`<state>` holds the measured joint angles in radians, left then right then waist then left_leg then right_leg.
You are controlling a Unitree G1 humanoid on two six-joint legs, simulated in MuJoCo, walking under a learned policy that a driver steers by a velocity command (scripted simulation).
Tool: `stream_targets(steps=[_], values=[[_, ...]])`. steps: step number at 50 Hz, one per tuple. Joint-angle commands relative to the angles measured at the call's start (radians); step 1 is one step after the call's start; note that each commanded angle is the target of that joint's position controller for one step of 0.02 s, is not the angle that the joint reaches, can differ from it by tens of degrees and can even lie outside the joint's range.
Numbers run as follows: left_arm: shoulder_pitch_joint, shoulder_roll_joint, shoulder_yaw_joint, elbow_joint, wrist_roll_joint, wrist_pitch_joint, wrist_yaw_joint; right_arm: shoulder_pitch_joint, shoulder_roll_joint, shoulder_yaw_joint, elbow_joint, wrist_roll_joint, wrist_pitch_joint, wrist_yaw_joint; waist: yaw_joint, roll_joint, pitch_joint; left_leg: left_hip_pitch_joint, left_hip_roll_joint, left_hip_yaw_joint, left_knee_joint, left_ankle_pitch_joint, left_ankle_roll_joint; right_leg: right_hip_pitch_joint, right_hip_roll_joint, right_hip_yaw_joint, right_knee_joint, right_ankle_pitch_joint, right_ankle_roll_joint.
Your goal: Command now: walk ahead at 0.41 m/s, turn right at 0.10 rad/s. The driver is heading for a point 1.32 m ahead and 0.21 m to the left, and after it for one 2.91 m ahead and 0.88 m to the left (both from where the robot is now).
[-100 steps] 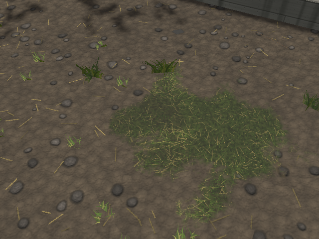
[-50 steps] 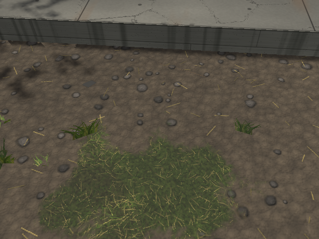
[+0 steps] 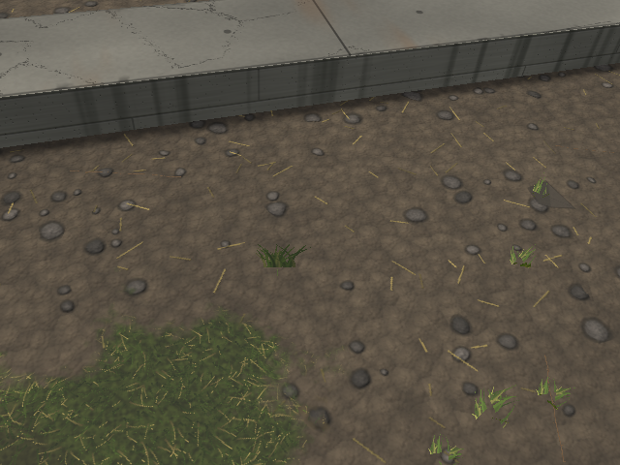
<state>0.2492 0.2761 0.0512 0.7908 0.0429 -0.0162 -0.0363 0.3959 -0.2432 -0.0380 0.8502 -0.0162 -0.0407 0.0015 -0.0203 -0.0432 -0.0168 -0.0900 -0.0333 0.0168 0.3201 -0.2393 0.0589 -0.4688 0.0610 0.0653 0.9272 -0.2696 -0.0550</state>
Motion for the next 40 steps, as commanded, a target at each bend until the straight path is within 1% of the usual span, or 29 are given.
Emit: stream_targets(steps=[1, 4, 6, 8, 10, 12, 13, 14, 15, 16, 17, 18, 19, 20, 21, 22, 23, 24, 25, 27, 30, 32, 34, 36, 38, 39, 40], values=[[-0.077, 0.064, 0.014, -0.061, 0.007, -0.014, -0.016, 0.001, -0.121, -0.03, -0.029, 0.007, -0.039, 0.007, 0.004, 0.141, 0.11, 0.087, 0.229, -0.255, -0.24, -0.107, 0.11, -0.271, -0.079, -0.035, 0.062, 0.101, 0.029], [-0.185, 0.044, 0.002, -0.085, 0.002, -0.011, -0.016, 0.079, -0.112, -0.03, 0.011, 0.007, -0.042, 0.01, -0.036, 0.137, 0.124, 0.128, 0.222, -0.202, -0.234, 0.047, 0.126, -0.319, -0.106, -0.081, -0.018, 0.14, 0.052], [-0.252, 0.028, -0.007, -0.101, 0.001, -0.013, -0.018, 0.107, -0.109, -0.028, 0.031, 0.005, -0.043, 0.008, -0.055, 0.141, 0.13, 0.129, 0.213, -0.165, -0.22, 0.154, 0.126, -0.294, -0.108, -0.107, -0.109, 0.163, 0.06], [-0.309, 0.018, -0.015, -0.116, -0.004, -0.017, -0.021, 0.13, -0.116, -0.028, 0.049, 0.001, -0.045, 0.006, -0.069, 0.15, 0.133, 0.124, 0.216, -0.136, -0.199, 0.272, 0.125, -0.241, -0.099, -0.13, -0.204, 0.173, 0.055], [-0.337, 0.021, -0.017, -0.124, -0.008, -0.02, -0.021, 0.14, -0.127, -0.029, 0.064, -0.002, -0.045, 0.002, -0.068, 0.159, 0.135, 0.126, 0.23, -0.12, -0.171, 0.372, 0.121, -0.176, -0.086, -0.148, -0.28, 0.157, 0.036], [-0.326, 0.031, -0.016, -0.122, -0.009, -0.022, -0.014, 0.132, -0.138, -0.031, 0.076, -0.001, -0.042, -0.002, -0.048, 0.166, 0.132, 0.131, 0.255, -0.112, -0.135, 0.482, 0.112, -0.093, -0.07, -0.157, -0.334, 0.128, 0.003], [-0.287, 0.04, -0.012, -0.111, -0.009, -0.024, -0.008, 0.115, -0.146, -0.031, 0.079, 0.0, -0.04, -0.004, -0.021, 0.168, 0.116, 0.126, 0.26, -0.099, -0.088, 0.606, 0.101, -0.015, -0.049, -0.162, -0.359, 0.107, -0.017], [-0.207, 0.057, -0.003, -0.084, -0.009, -0.028, 0.001, 0.103, -0.155, -0.033, 0.084, 0.0, -0.038, -0.005, 0.021, 0.166, 0.071, 0.126, 0.255, -0.082, 0.009, 0.772, 0.086, 0.1, -0.018, -0.168, -0.387, 0.089, -0.038], [-0.054, 0.077, 0.01, -0.031, -0.006, -0.037, 0.012, 0.09, -0.158, -0.033, 0.088, 0.005, -0.034, -0.005, 0.093, 0.136, -0.012, 0.094, 0.224, -0.042, 0.184, 0.844, 0.066, 0.291, 0.008, -0.175, -0.45, 0.118, -0.065], [0.115, 0.127, 0.028, 0.016, 0.011, -0.049, 0.026, 0.079, -0.143, -0.026, 0.075, 0.01, -0.034, -0.005, 0.161, 0.1, -0.119, -0.068, 0.187, -0.015, 0.41, 0.655, 0.048, 0.549, -0.09, -0.074, -0.456, 0.073, -0.1], [0.232, 0.226, 0.049, 0.026, 0.035, -0.052, 0.04, 0.138, -0.022, 0.003, 0.028, 0.036, -0.035, 0.003, 0.151, -0.122, -0.28, -0.369, 0.058, 0.046, 0.781, 0.088, -0.003, 0.833, -0.425, 0.376, -0.506, -0.044, -0.187], [0.218, 0.227, 0.051, 0.038, -0.006, -0.042, 0.038, 0.159, -0.089, -0.02, 0.05, 0.027, -0.03, -0.006, 0.136, -0.145, -0.31, -0.465, -0.036, -0.051, 0.951, -0.285, 0.002, 0.774, -0.511, 0.644, -0.635, 0.147, -0.257], [0.105, 0.173, 0.038, 0.034, -0.027, -0.042, 0.036, 0.089, -0.115, -0.031, 0.041, 0.016, -0.024, -0.011, 0.081, -0.054, -0.141, -0.493, 0.032, -0.094, 0.983, -0.211, 0.009, 0.631, -0.455, 0.442, -0.613, 0.296, -0.235], [0.032, 0.096, 0.018, 0.028, -0.032, -0.052, 0.033, 0.051, -0.083, -0.021, 0.039, 0.01, -0.028, -0.008, 0.054, -0.017, -0.047, -0.47, 0.062, -0.079, 0.939, -0.157, 0.008, 0.496, -0.406, 0.291, -0.622, 0.495, -0.219], [-0.005, 0.05, 0.004, 0.033, -0.03, -0.06, 0.032, 0.04, -0.064, -0.019, 0.048, 0.006, -0.023, -0.006, 0.022, -0.007, -0.005, -0.429, 0.09, -0.07, 0.88, -0.136, 0.003, 0.414, -0.346, 0.177, -0.635, 0.623, -0.18], [-0.016, 0.025, -0.006, 0.046, -0.035, -0.066, 0.035, 0.049, -0.061, -0.02, 0.054, -0.01, -0.01, -0.003, -0.004, -0.027, 0.012, -0.386, 0.101, -0.063, 0.83, -0.127, -0.009, 0.355, -0.307, 0.104, -0.645, 0.717, -0.156], [-0.02, 0.018, -0.011, 0.055, -0.031, -0.071, 0.035, 0.068, -0.047, -0.019, 0.068, -0.015, 0.004, 0.002, -0.02, -0.034, 0.003, -0.34, 0.091, -0.053, 0.809, -0.114, -0.019, 0.32, -0.289, 0.055, -0.653, 0.793, -0.147], [0.0, 0.026, -0.012, 0.067, -0.03, -0.08, 0.034, 0.071, -0.039, -0.019, 0.071, -0.016, 0.012, 0.005, -0.028, -0.033, -0.011, -0.32, 0.077, -0.043, 0.791, -0.095, -0.028, 0.312, -0.281, 0.031, -0.654, 0.878, -0.148], [0.008, 0.041, -0.01, 0.08, -0.032, -0.085, 0.035, 0.071, -0.033, -0.019, 0.073, -0.015, 0.019, 0.008, -0.041, -0.033, -0.021, -0.318, 0.07, -0.035, 0.768, -0.075, -0.036, 0.311, -0.276, 0.007, -0.659, 0.919, -0.155], [0.014, 0.051, -0.012, 0.098, -0.032, -0.085, 0.037, 0.035, -0.027, -0.018, 0.072, -0.016, 0.029, 0.008, -0.045, -0.032, -0.017, -0.331, 0.069, -0.02, 0.698, -0.024, -0.047, 0.303, -0.261, -0.033, -0.667, 0.926, -0.157], [0.033, 0.036, -0.023, 0.128, -0.031, -0.073, 0.044, -0.069, -0.012, -0.006, 0.056, -0.014, 0.035, 0.002, -0.024, -0.048, 0.003, -0.319, 0.076, 0.008, 0.527, 0.057, -0.051, 0.294, -0.229, -0.08, -0.662, 0.889, -0.136], [0.069, 0.036, -0.026, 0.153, -0.028, -0.066, 0.048, -0.118, -0.009, 0.0, 0.053, -0.009, 0.037, -0.005, 0.0, -0.051, -0.004, -0.29, 0.068, 0.022, 0.447, 0.091, -0.047, 0.315, -0.233, -0.078, -0.649, 0.875, -0.132], [0.08, 0.042, -0.026, 0.169, -0.023, -0.058, 0.055, -0.135, -0.012, 0.004, 0.059, -0.005, 0.037, -0.014, 0.01, -0.046, -0.004, -0.266, 0.06, 0.021, 0.394, 0.087, -0.034, 0.34, -0.255, -0.084, -0.632, 0.837, -0.134], [0.082, 0.063, -0.016, 0.177, -0.021, -0.045, 0.065, -0.172, -0.032, 0.0, 0.045, -0.007, 0.033, -0.018, 0.02, -0.045, 0.02, -0.279, 0.049, 0.026, 0.364, 0.027, -0.014, 0.368, -0.282, -0.07, -0.594, 0.795, -0.142], [0.09, 0.075, -0.006, 0.185, -0.025, -0.028, 0.078, -0.184, -0.04, -0.005, 0.035, -0.009, 0.029, -0.019, 0.026, -0.037, 0.038, -0.291, 0.044, 0.034, 0.306, -0.032, 0.009, 0.406, -0.305, -0.051, -0.534, 0.743, -0.144], [0.09, 0.079, 0.0, 0.188, -0.029, -0.02, 0.085, -0.17, -0.036, -0.006, 0.037, -0.01, 0.024, -0.02, 0.017, -0.023, 0.04, -0.265, 0.041, 0.036, 0.241, -0.015, 0.022, 0.41, -0.301, -0.052, -0.484, 0.705, -0.132], [0.101, 0.087, 0.007, 0.193, -0.029, -0.014, 0.09, -0.142, -0.045, -0.01, 0.041, -0.012, 0.016, -0.021, 0.001, 0.015, 0.027, -0.201, 0.05, 0.01, 0.154, 0.105, 0.038, 0.39, -0.278, -0.067, -0.409, 0.637, -0.101]])
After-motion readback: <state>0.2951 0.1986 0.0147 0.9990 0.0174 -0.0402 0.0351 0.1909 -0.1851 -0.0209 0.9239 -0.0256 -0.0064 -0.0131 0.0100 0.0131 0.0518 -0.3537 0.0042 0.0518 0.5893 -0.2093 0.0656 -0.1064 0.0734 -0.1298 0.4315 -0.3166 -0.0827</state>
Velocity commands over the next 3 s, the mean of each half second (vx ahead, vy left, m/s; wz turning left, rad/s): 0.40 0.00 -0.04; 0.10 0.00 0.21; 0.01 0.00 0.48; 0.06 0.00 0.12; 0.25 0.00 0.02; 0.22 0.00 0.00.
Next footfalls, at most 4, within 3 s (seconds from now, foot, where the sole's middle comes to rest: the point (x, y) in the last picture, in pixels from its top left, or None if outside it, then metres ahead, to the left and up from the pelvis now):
0.32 right None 0.31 -0.13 -0.79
0.82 left None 0.40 0.03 -0.79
1.26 right None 0.38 -0.17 -0.79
1.68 left None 0.28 0.02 -0.78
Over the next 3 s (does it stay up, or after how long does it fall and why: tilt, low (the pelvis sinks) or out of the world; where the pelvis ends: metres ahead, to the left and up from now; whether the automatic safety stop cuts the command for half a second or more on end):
stays up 0.57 -0.03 -0.01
